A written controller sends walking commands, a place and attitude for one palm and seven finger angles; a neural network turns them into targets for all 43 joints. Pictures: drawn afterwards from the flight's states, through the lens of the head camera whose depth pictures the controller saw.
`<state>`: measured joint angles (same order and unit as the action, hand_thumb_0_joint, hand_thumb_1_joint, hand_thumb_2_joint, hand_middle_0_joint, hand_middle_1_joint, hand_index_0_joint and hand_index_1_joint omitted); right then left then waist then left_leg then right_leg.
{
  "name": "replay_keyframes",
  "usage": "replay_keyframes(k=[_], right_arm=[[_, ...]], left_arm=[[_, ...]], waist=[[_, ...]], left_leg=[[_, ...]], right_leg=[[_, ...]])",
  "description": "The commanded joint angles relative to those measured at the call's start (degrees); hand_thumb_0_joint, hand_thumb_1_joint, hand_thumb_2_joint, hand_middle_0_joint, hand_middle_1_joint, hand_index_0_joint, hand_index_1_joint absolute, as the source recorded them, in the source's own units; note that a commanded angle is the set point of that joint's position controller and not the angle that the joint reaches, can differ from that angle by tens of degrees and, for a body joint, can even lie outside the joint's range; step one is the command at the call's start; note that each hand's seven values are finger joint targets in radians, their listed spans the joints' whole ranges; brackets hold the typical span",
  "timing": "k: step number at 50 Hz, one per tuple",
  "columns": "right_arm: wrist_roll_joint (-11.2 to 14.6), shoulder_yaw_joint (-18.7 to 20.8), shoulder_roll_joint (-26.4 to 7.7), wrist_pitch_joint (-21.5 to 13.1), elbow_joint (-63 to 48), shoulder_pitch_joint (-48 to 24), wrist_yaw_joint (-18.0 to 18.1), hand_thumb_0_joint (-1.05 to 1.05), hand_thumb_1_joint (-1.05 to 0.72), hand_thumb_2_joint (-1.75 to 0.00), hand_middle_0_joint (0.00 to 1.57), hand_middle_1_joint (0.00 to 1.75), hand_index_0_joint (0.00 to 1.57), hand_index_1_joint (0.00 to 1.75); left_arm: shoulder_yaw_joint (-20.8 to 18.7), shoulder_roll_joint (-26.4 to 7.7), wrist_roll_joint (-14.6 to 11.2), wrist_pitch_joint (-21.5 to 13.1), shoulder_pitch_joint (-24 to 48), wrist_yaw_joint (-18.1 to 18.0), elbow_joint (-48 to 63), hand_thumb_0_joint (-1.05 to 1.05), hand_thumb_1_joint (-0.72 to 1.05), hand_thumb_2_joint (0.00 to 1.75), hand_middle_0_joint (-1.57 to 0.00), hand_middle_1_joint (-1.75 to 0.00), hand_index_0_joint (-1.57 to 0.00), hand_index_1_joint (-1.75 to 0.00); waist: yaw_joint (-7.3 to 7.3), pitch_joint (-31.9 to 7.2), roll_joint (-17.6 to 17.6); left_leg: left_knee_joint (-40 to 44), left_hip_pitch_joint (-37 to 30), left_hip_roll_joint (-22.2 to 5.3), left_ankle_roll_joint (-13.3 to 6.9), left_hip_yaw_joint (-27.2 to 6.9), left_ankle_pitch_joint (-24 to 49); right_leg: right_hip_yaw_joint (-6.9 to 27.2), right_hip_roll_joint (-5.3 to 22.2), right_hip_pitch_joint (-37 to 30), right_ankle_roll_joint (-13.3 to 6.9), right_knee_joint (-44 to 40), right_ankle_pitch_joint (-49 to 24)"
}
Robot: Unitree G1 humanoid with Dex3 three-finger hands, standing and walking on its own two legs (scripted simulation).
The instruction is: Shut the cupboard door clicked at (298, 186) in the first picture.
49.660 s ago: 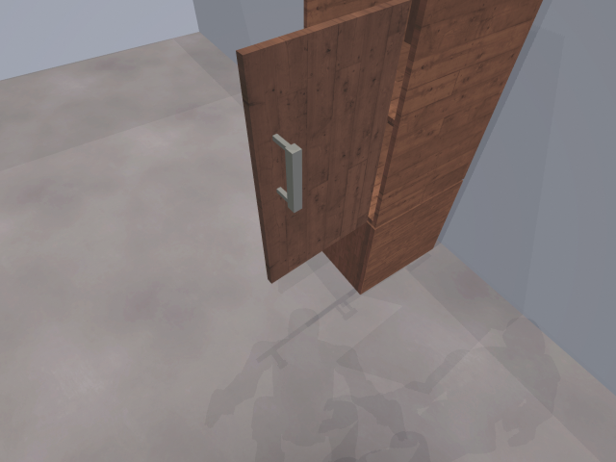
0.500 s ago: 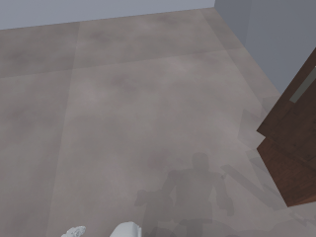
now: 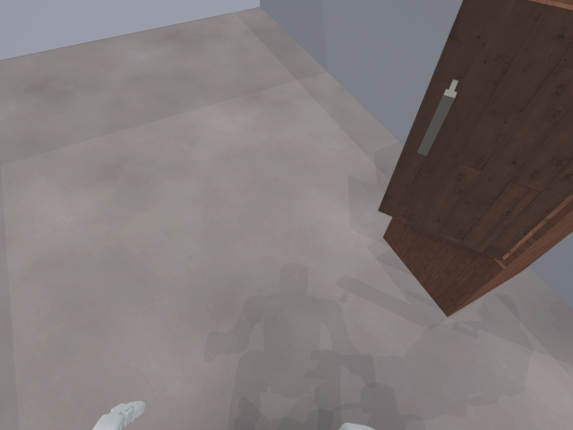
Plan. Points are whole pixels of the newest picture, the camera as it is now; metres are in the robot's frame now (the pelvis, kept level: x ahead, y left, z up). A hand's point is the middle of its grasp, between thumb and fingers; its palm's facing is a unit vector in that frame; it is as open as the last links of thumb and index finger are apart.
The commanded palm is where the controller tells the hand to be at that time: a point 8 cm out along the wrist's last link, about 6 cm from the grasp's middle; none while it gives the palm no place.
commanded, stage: turn to face it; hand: left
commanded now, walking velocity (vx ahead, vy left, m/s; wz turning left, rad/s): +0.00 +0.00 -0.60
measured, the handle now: (438, 118) +0.67 -0.27 +0.03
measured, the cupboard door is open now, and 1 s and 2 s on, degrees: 34 34 34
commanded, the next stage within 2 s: take the last steps up to it in 0.68 s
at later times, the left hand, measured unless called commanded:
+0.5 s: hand (181, 404) +0.17 +0.18 -0.17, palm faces -0.22 -0.96 -0.20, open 7.4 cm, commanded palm none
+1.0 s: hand (219, 392) +0.19 +0.12 -0.17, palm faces -0.36 -0.91 -0.19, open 7.4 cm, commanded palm none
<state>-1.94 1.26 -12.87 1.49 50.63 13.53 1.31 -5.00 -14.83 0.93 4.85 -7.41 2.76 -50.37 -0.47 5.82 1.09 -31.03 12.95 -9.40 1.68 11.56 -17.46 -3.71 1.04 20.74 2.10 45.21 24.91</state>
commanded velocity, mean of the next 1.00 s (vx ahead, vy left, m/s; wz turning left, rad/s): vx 0.07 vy -0.04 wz -0.37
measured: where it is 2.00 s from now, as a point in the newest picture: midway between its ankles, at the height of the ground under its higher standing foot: outside the picture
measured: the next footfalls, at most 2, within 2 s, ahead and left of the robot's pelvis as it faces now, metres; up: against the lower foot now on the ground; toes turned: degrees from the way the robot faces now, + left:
right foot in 0.06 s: +0.03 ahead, -0.13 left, +0.00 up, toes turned -6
left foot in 0.40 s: +0.11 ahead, +0.11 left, +0.00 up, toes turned -10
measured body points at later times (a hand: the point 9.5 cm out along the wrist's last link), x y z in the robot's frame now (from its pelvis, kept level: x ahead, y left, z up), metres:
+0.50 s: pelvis +0.04 +0.00 +0.00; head +0.08 +0.01 +0.44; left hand +0.18 +0.23 -0.16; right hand +0.05 -0.27 -0.13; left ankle +0.07 +0.11 -0.74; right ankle -0.03 -0.11 -0.69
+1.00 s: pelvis +0.07 -0.03 +0.00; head +0.09 -0.03 +0.45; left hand +0.21 +0.17 -0.16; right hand +0.00 -0.28 -0.15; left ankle +0.11 +0.08 -0.72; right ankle -0.02 -0.12 -0.74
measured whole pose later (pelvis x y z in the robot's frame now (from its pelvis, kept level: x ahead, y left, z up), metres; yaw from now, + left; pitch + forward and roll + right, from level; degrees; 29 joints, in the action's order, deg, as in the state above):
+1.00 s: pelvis +0.07 -0.03 +0.00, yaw -23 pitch +1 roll -1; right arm -1.6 2.0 -12.2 1.4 54.9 14.8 0.9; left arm -3.4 -11.2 1.4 2.2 -13.1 1.0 -55.9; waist -0.9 1.8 -0.3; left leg -39.6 18.9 -3.5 2.6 5.4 -22.1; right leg -0.1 -0.8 10.5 -1.4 28.7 18.8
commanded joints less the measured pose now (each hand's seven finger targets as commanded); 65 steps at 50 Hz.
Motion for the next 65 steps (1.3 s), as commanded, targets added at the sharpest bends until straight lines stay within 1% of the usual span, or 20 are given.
replay_keyframes(k=[1, 3, 6, 9, 18, 20, 21, 26, 31, 34, 36, 37, 41, 46, 49, 50, 51, 52, 58, 65], right_arm=[[0.80, 4.44, -12.69, -0.81, -3.12, -0.10, -0.01, 0.00, -0.90, -0.90, 0.20, 0.30, 0.20, 0.30], [1.25, 2.88, -7.05, -0.13, -7.27, -4.81, -0.24, 0.00, -0.90, -0.90, 0.20, 0.30, 0.20, 0.30], [1.13, 2.99, -8.53, 0.13, -5.66, -5.72, 0.51, 0.00, -0.90, -0.90, 0.20, 0.30, 0.20, 0.30], [1.01, 2.66, -7.07, 0.30, -3.80, -2.59, -0.22, 0.00, -0.90, -0.90, 0.20, 0.30, 0.20, 0.30], [1.54, 2.24, -6.73, -1.27, -2.71, 3.78, 0.39, 0.00, -0.90, -0.90, 0.20, 0.30, 0.20, 0.30], [0.24, 3.54, -15.43, -1.97, -2.95, 5.27, 0.77, 0.00, -0.90, -0.90, 0.20, 0.30, 0.20, 0.30], [0.06, 3.46, -15.63, -1.70, -3.57, 5.44, 1.00, 0.00, -0.90, -0.90, 0.20, 0.30, 0.20, 0.30], [-0.06, 2.06, -10.38, -1.86, -3.51, 1.05, 1.48, 0.00, -0.90, -0.90, 0.20, 0.30, 0.20, 0.30], [0.02, 3.13, -11.49, -1.13, -0.75, 3.52, 0.92, 0.00, -0.90, -0.90, 0.20, 0.30, 0.20, 0.30], [0.65, 3.53, -11.44, -0.77, -0.23, 1.48, 0.64, 0.00, -0.90, -0.90, 0.20, 0.30, 0.20, 0.30], [1.49, 2.77, -5.70, -0.77, -1.97, 0.77, 0.11, 0.00, -0.90, -0.90, 0.20, 0.30, 0.20, 0.30], [1.40, 2.27, -5.63, -0.13, -3.17, -2.30, 0.25, 0.00, -0.90, -0.90, 0.20, 0.30, 0.20, 0.30], [0.96, 2.30, -5.65, -0.01, 0.35, -0.71, 0.46, 0.00, -0.90, -0.90, 0.20, 0.30, 0.20, 0.30], [0.42, 2.21, -4.14, -1.04, 0.09, -0.67, -0.60, 0.00, -0.90, -0.90, 0.20, 0.30, 0.20, 0.30], [0.22, 2.05, -4.38, -2.51, 3.02, 8.48, 0.04, 0.00, -0.90, -0.90, 0.20, 0.30, 0.20, 0.30], [-0.21, 2.72, -8.16, -3.22, 4.47, 12.90, 0.56, 0.00, -0.90, -0.90, 0.20, 0.30, 0.20, 0.30], [-1.30, 4.11, -14.64, -3.58, 5.27, 17.84, 1.07, 0.00, -0.90, -0.90, 0.20, 0.30, 0.20, 0.30], [-0.60, 4.11, -15.77, -3.55, 4.71, 18.61, 1.40, 0.00, -0.90, -0.90, 0.20, 0.30, 0.20, 0.30], [-0.36, 1.86, -8.54, -4.95, 4.24, 10.35, 1.66, 0.00, -0.90, -0.90, 0.20, 0.30, 0.20, 0.30], [-0.36, 3.26, -9.34, -4.10, 6.82, 11.40, 0.81, 0.00, -0.90, -0.90, 0.20, 0.30, 0.20, 0.30]], left_arm=[[-1.13, -5.38, 0.29, -2.59, -5.13, -0.63, 3.15, 0.00, 0.90, 0.90, -0.20, -0.30, -0.20, -0.30], [-2.65, -15.23, 0.18, -3.46, -11.35, -2.17, 1.38, 0.00, 0.90, 0.90, -0.20, -0.30, -0.20, -0.30], [-1.98, -11.12, 0.06, -3.30, -4.16, -3.40, 3.10, 0.00, 0.90, 0.90, -0.20, -0.30, -0.20, -0.30], [-1.42, -9.94, 0.44, -3.43, -0.15, -3.26, 4.56, 0.00, 0.90, 0.90, -0.20, -0.30, -0.20, -0.30], [-1.84, -9.34, -0.03, -2.77, 0.69, -3.06, 3.98, 0.00, 0.90, 0.90, -0.20, -0.30, -0.20, -0.30], [-0.62, -3.35, -0.86, -2.29, -2.88, -2.23, 5.24, 0.00, 0.90, 0.90, -0.20, -0.30, -0.20, -0.30], [-0.62, -4.48, -0.17, -2.45, -1.83, -2.02, 5.56, 0.00, 0.90, 0.90, -0.20, -0.30, -0.20, -0.30], [-0.53, -3.09, -0.18, -1.83, -1.31, -1.14, 2.93, 0.00, 0.90, 0.90, -0.20, -0.30, -0.20, -0.30], [0.45, -1.19, -0.12, -2.08, 0.17, -1.23, 2.88, 0.00, 0.90, 0.90, -0.20, -0.30, -0.20, -0.30], [0.10, -2.30, -0.03, -2.81, -5.51, -1.49, 0.85, 0.00, 0.90, 0.90, -0.20, -0.30, -0.20, -0.30], [-1.46, -10.34, 0.87, -3.80, -9.05, -2.66, -0.71, 0.00, 0.90, 0.90, -0.20, -0.30, -0.20, -0.30], [-1.48, -12.34, 0.39, -3.78, -11.55, -2.97, -1.10, 0.00, 0.90, 0.90, -0.20, -0.30, -0.20, -0.30], [-0.60, -6.74, 0.34, -3.99, -4.78, -3.81, -0.82, 0.00, 0.90, 0.90, -0.20, -0.30, -0.20, -0.30], [-0.97, -7.59, 0.85, -4.32, -3.48, -2.70, -1.17, 0.00, 0.90, 0.90, -0.20, -0.30, -0.20, -0.30], [-0.94, -6.30, 0.22, -4.04, -1.42, -2.13, -1.48, 0.00, 0.90, 0.90, -0.20, -0.30, -0.20, -0.30], [-0.24, -2.77, -0.17, -3.88, -2.22, -1.71, -1.01, 0.00, 0.90, 0.90, -0.20, -0.30, -0.20, -0.30], [0.53, 0.64, -0.31, -3.84, -2.54, -1.13, 0.68, 0.00, 0.90, 0.90, -0.20, -0.30, -0.20, -0.30], [0.32, -2.39, 0.70, -4.16, 2.03, -0.63, 2.98, 0.00, 0.90, 0.90, -0.20, -0.30, -0.20, -0.30], [-0.02, -0.23, 0.66, -3.52, -0.82, 0.87, -1.16, 0.00, 0.90, 0.90, -0.20, -0.30, -0.20, -0.30], [0.93, 0.40, 0.48, -3.60, 3.67, 0.97, -0.76, 0.00, 0.90, 0.90, -0.20, -0.30, -0.20, -0.30]], waist=[[2.48, -9.73, 6.33], [6.17, -9.35, -16.49], [2.64, -6.50, -15.22], [-0.05, -8.35, -10.20], [-2.57, -9.99, -8.73], [-1.74, -10.85, 15.44], [-2.44, -9.36, 13.63], [0.03, -7.96, 9.62], [-1.79, -9.20, 11.42], [1.34, -9.91, 8.94], [2.46, -9.89, -12.94], [4.89, -8.72, -12.48], [0.46, -7.50, -11.96], [0.33, -3.37, -10.59], [-4.07, -4.37, -7.13], [-5.67, -5.10, 4.35], [-6.97, -4.89, 19.25], [-7.59, -2.83, 11.10], [-1.41, -1.70, 6.87], [-2.65, -0.76, 10.39]], left_leg=[[-4.84, 1.89, -8.24, -2.47, -2.96, 18.34], [-28.84, 22.05, 4.20, 2.89, -3.07, -20.88], [-36.95, 24.98, 2.00, 2.86, -12.50, -11.69], [-29.26, 16.39, 3.45, 3.62, -9.87, -6.96], [4.37, -0.67, 6.85, 2.14, -9.48, 5.00], [14.00, -10.97, -12.75, -6.51, -29.51, 14.57], [15.37, -6.55, -17.98, -11.06, -32.86, 15.12], [10.28, -7.36, -8.65, -9.53, -14.79, 34.73], [7.61, -8.10, -9.10, -9.52, -11.84, 33.14], [1.91, -3.38, -6.76, -5.55, -8.72, 25.33], [-12.23, 15.20, 3.68, 1.08, -0.99, -5.25], [-22.64, 16.41, 5.86, 1.47, -5.73, -18.99], [-32.21, 19.24, 4.26, 2.08, -10.59, -10.80], [-13.90, 10.16, 5.48, 1.31, -6.28, -8.27], [3.47, -6.38, 6.87, 0.85, -3.95, 1.52], [11.84, -13.64, -0.10, -1.05, -14.46, -5.33], [19.45, -17.42, -17.18, -7.08, -37.56, -15.62], [22.48, -12.50, -22.48, -11.26, -43.53, -18.46], [18.64, -9.16, -11.27, -7.26, -13.49, 16.11], [15.85, -6.39, -10.51, -6.70, -5.22, 18.59]], right_leg=[[-0.38, -0.21, -15.51, -2.63, -20.41, -15.23], [26.60, 22.05, -22.45, -14.07, -26.23, -40.81], [23.07, 16.36, -16.12, -15.00, -25.89, -32.81], [16.64, 11.76, -10.42, -12.72, -24.38, -31.90], [20.78, 7.64, -5.90, -8.51, -17.73, -27.78], [8.28, -4.93, 8.77, -1.92, -0.77, 0.83], [6.65, -3.77, 9.07, -1.27, 10.56, 10.61], [4.24, -0.41, 8.04, 0.48, 16.05, 3.03], [-0.32, -1.58, 0.12, -0.48, -1.04, 1.54], [-1.02, -2.09, -11.38, -1.68, -19.16, -13.84], [20.94, 15.57, -24.31, -8.57, -26.54, -32.90], [24.51, 22.06, -19.19, -14.84, -27.21, -40.31], [15.63, 13.49, -17.51, -14.78, -25.52, -37.72], [16.17, 10.71, -7.90, -14.15, -30.38, -7.38], [13.74, 6.42, 0.52, -10.71, -23.93, 0.65], [10.30, 1.63, 8.01, -7.65, -12.90, 2.30], [2.01, -4.86, 19.31, -3.98, 4.72, 8.81], [6.86, -0.67, 20.83, -4.34, 12.60, 7.65], [4.61, 2.69, 17.42, -1.34, 16.60, -8.46], [-1.44, 1.83, 7.22, -1.87, -4.31, -12.25]])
